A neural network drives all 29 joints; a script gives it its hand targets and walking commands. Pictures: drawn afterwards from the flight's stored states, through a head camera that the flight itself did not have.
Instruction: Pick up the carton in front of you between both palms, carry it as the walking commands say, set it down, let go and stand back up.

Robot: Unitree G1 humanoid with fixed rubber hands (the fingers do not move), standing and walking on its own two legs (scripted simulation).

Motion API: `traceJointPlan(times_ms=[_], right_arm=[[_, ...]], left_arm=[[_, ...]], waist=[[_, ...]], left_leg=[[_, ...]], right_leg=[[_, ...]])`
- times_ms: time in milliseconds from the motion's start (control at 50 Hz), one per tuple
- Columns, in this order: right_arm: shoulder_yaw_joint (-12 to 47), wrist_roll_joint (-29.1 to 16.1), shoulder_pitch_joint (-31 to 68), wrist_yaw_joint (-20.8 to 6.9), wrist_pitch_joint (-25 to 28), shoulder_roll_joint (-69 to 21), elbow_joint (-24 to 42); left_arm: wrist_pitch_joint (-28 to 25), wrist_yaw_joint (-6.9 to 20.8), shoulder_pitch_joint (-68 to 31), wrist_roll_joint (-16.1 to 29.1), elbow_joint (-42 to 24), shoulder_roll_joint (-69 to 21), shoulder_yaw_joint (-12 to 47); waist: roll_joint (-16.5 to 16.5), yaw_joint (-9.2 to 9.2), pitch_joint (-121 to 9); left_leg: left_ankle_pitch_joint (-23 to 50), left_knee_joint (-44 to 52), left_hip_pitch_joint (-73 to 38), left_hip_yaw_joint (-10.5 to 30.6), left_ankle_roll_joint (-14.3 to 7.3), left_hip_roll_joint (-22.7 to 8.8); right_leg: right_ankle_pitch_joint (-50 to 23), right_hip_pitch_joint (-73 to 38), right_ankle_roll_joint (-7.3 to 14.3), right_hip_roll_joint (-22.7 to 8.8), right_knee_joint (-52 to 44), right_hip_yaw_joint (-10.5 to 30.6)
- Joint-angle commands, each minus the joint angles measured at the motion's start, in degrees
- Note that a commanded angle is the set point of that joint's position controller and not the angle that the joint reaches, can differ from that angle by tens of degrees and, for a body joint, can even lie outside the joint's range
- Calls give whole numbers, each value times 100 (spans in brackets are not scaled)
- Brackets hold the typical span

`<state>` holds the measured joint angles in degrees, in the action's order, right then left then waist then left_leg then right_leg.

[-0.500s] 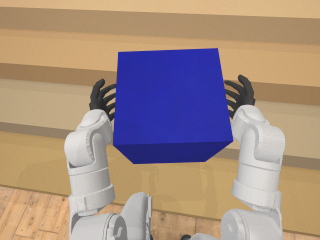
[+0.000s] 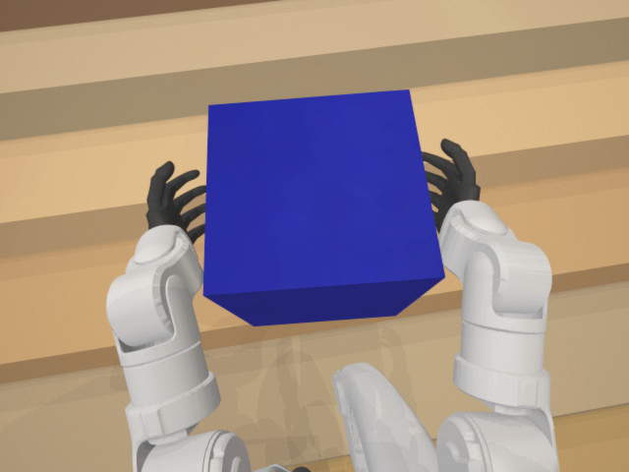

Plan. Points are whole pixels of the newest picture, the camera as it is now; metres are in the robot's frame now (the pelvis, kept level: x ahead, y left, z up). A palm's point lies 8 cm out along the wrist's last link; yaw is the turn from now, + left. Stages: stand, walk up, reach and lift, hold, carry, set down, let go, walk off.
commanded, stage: carry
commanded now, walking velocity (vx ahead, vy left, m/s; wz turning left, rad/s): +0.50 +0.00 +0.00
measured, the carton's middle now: (318, 228) +0.38 -0.05 +0.06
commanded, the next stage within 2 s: none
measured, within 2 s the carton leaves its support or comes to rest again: neither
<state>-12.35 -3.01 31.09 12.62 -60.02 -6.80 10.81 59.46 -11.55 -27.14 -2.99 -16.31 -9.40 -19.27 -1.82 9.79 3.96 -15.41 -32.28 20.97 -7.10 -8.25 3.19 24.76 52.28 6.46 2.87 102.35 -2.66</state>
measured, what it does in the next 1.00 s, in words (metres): climbs: right foot 0.15 m higher, then left foot 0.15 m higher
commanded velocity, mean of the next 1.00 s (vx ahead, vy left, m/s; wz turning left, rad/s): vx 0.50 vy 0.00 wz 0.00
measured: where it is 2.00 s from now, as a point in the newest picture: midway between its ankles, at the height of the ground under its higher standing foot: (203, 41)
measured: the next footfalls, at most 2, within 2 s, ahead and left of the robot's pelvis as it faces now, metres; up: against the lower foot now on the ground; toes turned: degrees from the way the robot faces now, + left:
right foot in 0.20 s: +0.35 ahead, -0.10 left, +0.15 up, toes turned -5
left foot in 0.72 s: +0.67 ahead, +0.20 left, +0.30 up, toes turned +10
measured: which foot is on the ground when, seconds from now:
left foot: down 0.00-0.24, up 0.26-0.70, down 0.72-1.00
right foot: up 0.00-0.18, down 0.20-0.72, up 0.74-1.00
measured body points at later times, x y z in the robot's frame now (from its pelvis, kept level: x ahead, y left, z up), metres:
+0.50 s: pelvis +0.31 -0.01 +0.15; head +0.33 -0.01 +0.60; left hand +0.65 +0.21 +0.32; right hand +0.70 -0.11 +0.31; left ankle +0.31 +0.10 -0.37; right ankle +0.31 -0.10 -0.58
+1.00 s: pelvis +0.61 +0.11 +0.30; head +0.64 +0.11 +0.74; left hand +0.97 +0.26 +0.43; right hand +0.97 -0.05 +0.44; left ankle +0.63 +0.19 -0.43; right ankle +0.62 +0.01 -0.21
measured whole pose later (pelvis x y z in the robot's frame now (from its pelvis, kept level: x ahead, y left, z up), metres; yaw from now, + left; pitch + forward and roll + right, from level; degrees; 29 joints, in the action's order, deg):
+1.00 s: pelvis +0.61 +0.11 +0.30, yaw +1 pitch +3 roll +0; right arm -15.2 -0.9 34.4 11.7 -62.8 -8.0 7.8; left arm 63.5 -11.5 -30.8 -3.3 -13.9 -8.5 -20.5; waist 1.5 5.5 0.9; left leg -15.6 -34.8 22.8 -9.7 -4.8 -0.7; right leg 20.2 54.8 6.8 -1.1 104.7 -3.3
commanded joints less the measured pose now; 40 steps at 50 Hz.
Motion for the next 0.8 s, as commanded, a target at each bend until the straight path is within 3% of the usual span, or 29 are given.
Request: traceJointPlan(times_ms=[0,60,80,100,120,160,180,200,220,240,260,280,340,380,420,440,460,500,540,580,600,620,660,680,700,720,740,760,780], right_arm=[[3865,-1453,3327,-424,-102,-4058,516],[3383,-1341,3384,-358,-342,-3766,159],[3217,-1350,3372,-332,-404,-3636,29],[3057,-1252,3509,-287,-465,-3532,9],[2800,-1150,3550,-226,-535,-3416,-86],[2364,-824,3313,-109,-650,-3163,-149],[2185,-614,3304,-56,-698,-3089,-204],[1997,-425,3294,-7,-721,-3033,-248],[1748,-228,3324,42,-721,-2919,-237],[1665,16,3157,51,-752,-2959,-276],[1459,198,2979,50,-756,-2891,-494],[1391,202,3200,9,-708,-2992,-366],[1351,288,3831,-42,-587,-3130,-253],[1392,370,3774,9,-514,-3064,-330],[1521,414,3607,54,-536,-3056,-441],[1594,394,3489,54,-599,-3049,-541],[1741,349,3499,41,-672,-3121,-587],[1989,180,3681,0,-823,-3348,-687],[2116,75,3833,-22,-920,-3471,-738],[2203,-31,4001,10,-955,-3599,-738],[2271,-55,4116,21,-950,-3756,-757],[2408,-146,4246,17,-931,-3874,-747],[2690,-388,4362,-2,-858,-4341,-697],[2820,-514,4367,-14,-786,-4479,-572],[2966,-671,4486,-35,-704,-4648,-395],[3122,-813,4638,-55,-611,-4739,-260],[3256,-1007,4623,-62,-499,-4716,-292],[3467,-1212,4604,-103,-391,-4888,-117],[3610,-1398,4989,-188,-268,-5004,198]], left_arm=[[162,-61,-2680,367,418,-2935,3079],[443,-182,-2997,268,631,-2633,2865],[529,-230,-3261,311,651,-2616,2894],[606,-273,-3496,400,615,-2668,2941],[691,-315,-3681,504,665,-2714,3020],[803,-320,-3962,910,633,-3043,3296],[831,-290,-4165,1075,545,-3189,3398],[844,-255,-4425,1243,482,-3360,3516],[822,-206,-4626,1361,477,-3543,3609],[790,-181,-4435,1400,687,-3604,3680],[754,-166,-4445,1591,770,-3751,3841],[674,-105,-4816,1755,702,-3982,4012],[565,227,-5929,2486,244,-4815,4494],[510,306,-6023,2718,207,-4765,4522],[540,281,-5622,2559,418,-4498,4257],[589,270,-5324,2400,581,-4377,4093],[648,248,-5094,2251,757,-4192,3915],[780,206,-4691,1864,1139,-3976,3530],[881,181,-4515,1565,1297,-3851,3289],[923,181,-4446,1395,1355,-3756,3098],[921,195,-4415,1332,1353,-3783,3025],[912,194,-4517,1250,1265,-3853,2981],[905,186,-4223,1021,1307,-3817,2799],[859,182,-4200,918,1148,-3814,2797],[786,142,-4221,798,1004,-3710,2734],[700,71,-4108,552,907,-3510,2591],[595,8,-3467,251,1104,-3344,2348],[515,-27,-3551,210,1087,-3209,2183],[437,16,-3963,326,820,-3561,2354]], waist=[[2,-152,-2817],[-22,-505,-1979],[-189,-685,-1699],[-296,-733,-1412],[-568,-899,-1678],[-1478,-1326,-2665],[-1607,-1736,-3083],[-1399,-2010,-3381],[-689,-2283,-3712],[1276,-1963,-3883],[1189,-1748,-4413],[631,-1912,-4361],[-350,-1615,-2904],[-312,-1413,-2760],[32,-1389,-2514],[149,-1483,-2535],[713,-1614,-2583],[1000,-1850,-2365],[573,-1804,-1945],[819,-1434,-1442],[798,-1201,-1432],[1065,-1116,-1527],[2216,-437,-2719],[2333,48,-3472],[1728,336,-3775],[555,173,-4171],[-1591,-399,-4761],[-1005,-378,-5378],[-637,-450,-5039]], left_leg=[[3156,858,-3917,2786,-1143,-2004],[1035,1584,-2887,1995,-650,-1486],[1356,2374,-1809,1556,-700,-1283],[2083,2957,-891,1086,-651,-1167],[4180,2767,-112,194,-575,-960],[8985,1477,-770,-129,-471,-1146],[10077,473,-1350,-143,-257,-1300],[10175,-759,-1533,-158,-45,-1305],[9022,-2917,-1104,175,324,-918],[773,-6175,1083,691,965,505],[187,-8339,1869,1690,831,732],[94,-8718,2540,2049,571,412],[-179,-7789,3316,1779,52,-201],[-3,-7048,3254,1403,65,-415],[-226,-6387,3432,952,159,-555],[-114,-6520,3719,670,172,-577],[-423,-7443,4369,489,121,-543],[-1525,-8795,6280,756,52,-717],[-1975,-8558,7149,635,95,-951],[-1640,-7322,6470,290,212,-1162],[-1213,-5662,4655,-44,272,-1198],[-741,-4359,2514,-559,256,-957],[312,-3864,511,-1166,46,-209],[334,-3435,-262,-1275,40,98],[592,-1564,-904,-1088,211,307],[1520,-326,-2298,444,207,-101],[2702,816,-3174,4550,-839,-2219],[2159,758,-2940,5038,-1112,-2259],[1190,413,-2646,4570,-1065,-2137]], right_leg=[[711,2585,194,-333,1465,40],[575,2843,88,-571,837,-373],[429,1709,65,-663,-492,-727],[136,574,39,-641,-1508,-932],[-421,-1071,136,-402,-2302,-1242],[-1183,-2474,322,178,-2952,-1636],[-1111,-2966,288,319,-3534,-1691],[-1097,-3685,183,552,-4778,-1619],[-1851,-4709,483,297,-6129,-506],[-5644,-5961,1678,-1539,-7549,3056],[-6026,-6341,2324,-2122,-7608,4537],[-4185,-6486,2115,-1962,-7385,4603],[-508,-5326,987,-1700,-7517,3406],[-288,-5208,751,-1741,-7871,2682],[-1195,-5253,813,-1815,-8100,2183],[-1991,-5516,918,-1864,-8183,2002],[-2428,-5909,1110,-2068,-8344,1996],[-2271,-7018,1204,-2332,-8458,2207],[-1354,-7227,870,-2170,-8764,1760],[-685,-6245,470,-1827,-9393,1064],[-1257,-4865,429,-1528,-10119,301],[-2841,-3521,396,-1135,-10448,-630],[-8316,-3942,455,-1244,-8952,-984],[-9707,-4513,283,-1386,-7541,-1098],[-9039,-4854,-6,-1115,-5744,-1179],[-5393,-3970,-340,-643,-3926,-251],[-907,-1973,-763,484,-1004,437],[-1282,-1998,-460,347,407,1641],[-1455,-1534,-297,46,783,1450]])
